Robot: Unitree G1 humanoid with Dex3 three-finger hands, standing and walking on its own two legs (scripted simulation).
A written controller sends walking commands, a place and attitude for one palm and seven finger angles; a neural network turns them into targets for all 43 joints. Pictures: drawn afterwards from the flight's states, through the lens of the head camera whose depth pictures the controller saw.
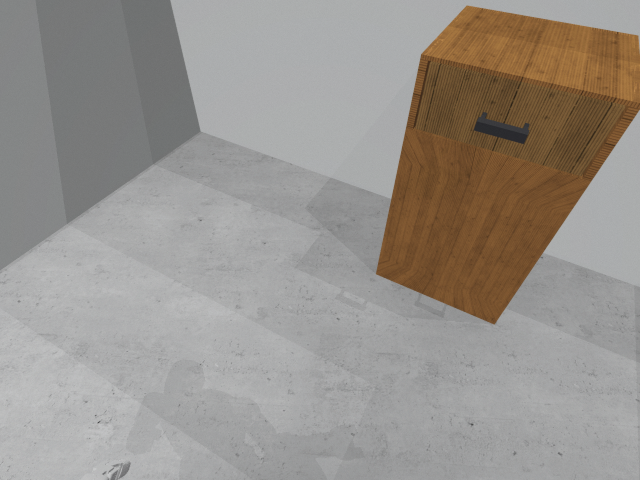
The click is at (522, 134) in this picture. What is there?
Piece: drawer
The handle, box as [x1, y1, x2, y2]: [474, 112, 529, 143]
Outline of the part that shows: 478,118 474,130 523,143 528,133 527,128 529,124 525,123 522,128 485,119 485,112 483,112 482,115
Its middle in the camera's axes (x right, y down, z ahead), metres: +0.43 -0.27 +0.92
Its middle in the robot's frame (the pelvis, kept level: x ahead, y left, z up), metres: +0.89 -0.39 +0.00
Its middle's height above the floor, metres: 0.77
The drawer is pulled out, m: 0.00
